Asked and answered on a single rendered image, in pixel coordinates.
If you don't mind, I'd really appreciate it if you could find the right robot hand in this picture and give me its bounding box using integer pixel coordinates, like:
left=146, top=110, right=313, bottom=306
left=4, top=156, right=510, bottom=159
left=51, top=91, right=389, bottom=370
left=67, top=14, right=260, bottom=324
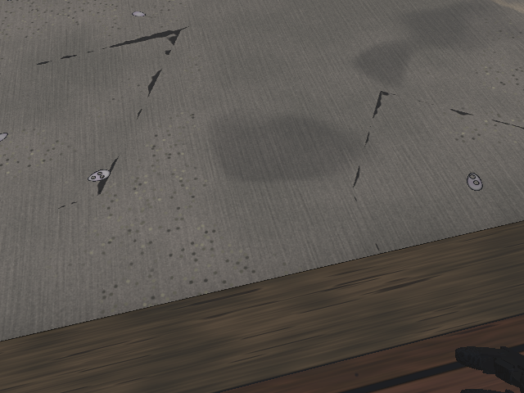
left=455, top=346, right=524, bottom=393

